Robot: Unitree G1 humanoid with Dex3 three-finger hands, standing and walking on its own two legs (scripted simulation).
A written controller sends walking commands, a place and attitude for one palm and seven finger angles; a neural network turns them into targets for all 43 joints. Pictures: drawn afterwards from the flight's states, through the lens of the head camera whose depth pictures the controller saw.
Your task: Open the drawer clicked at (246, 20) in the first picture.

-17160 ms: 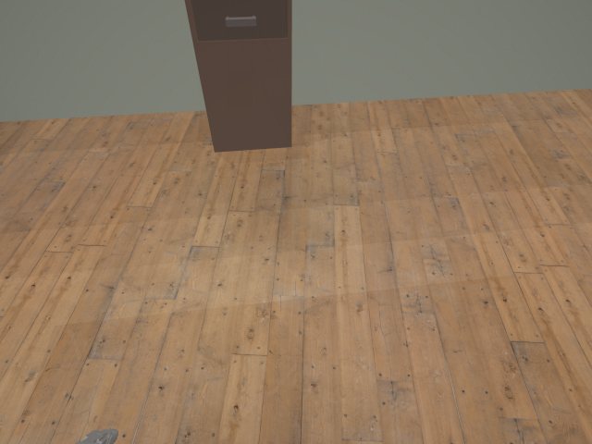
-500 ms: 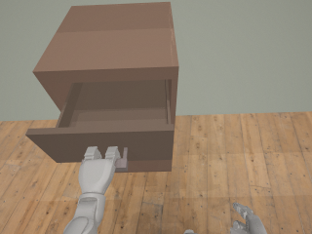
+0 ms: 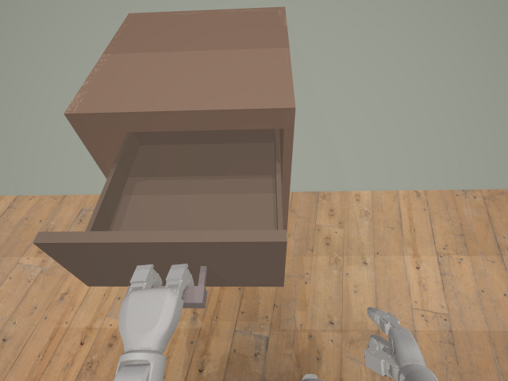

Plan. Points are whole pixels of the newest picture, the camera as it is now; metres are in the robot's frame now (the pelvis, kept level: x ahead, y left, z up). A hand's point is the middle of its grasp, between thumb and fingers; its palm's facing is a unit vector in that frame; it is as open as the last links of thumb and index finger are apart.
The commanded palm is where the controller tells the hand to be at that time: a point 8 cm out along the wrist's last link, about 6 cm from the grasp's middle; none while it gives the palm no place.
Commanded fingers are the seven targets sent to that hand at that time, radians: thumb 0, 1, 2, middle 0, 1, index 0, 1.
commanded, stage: pull the drawer open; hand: left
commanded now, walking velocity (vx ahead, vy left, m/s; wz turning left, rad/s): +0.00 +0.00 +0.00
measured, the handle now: (169, 284) +0.28 +0.17 -0.02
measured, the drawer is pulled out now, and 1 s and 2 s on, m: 0.25 0.30 0.30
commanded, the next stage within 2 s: open the thumb to release the handle in 0.62 s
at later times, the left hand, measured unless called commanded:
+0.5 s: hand (159, 358) +0.17 +0.16 -0.04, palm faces -0.02 -0.14 -0.99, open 6.1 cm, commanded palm +0.12 +0.18 +0.01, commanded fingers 0.00 0.90 0.90 -0.40 -1.35 -0.40 -1.35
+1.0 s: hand (158, 353) +0.18 +0.17 -0.04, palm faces +0.02 -0.11 -0.99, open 7.7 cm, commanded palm +0.15 +0.17 +0.01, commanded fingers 0.00 -0.15 0.45 -0.32 -1.24 -0.32 -1.24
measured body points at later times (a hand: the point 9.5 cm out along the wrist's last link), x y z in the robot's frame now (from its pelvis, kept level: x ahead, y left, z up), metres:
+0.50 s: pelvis -0.01 -0.01 -0.01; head +0.04 -0.04 +0.43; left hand +0.17 +0.17 +0.01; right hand +0.21 -0.22 -0.11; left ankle -0.03 +0.13 -0.68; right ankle +0.02 -0.09 -0.68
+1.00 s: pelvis -0.02 -0.01 -0.02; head +0.03 -0.05 +0.43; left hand +0.17 +0.17 +0.01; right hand +0.19 -0.23 -0.13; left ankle -0.03 +0.13 -0.68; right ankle +0.02 -0.09 -0.68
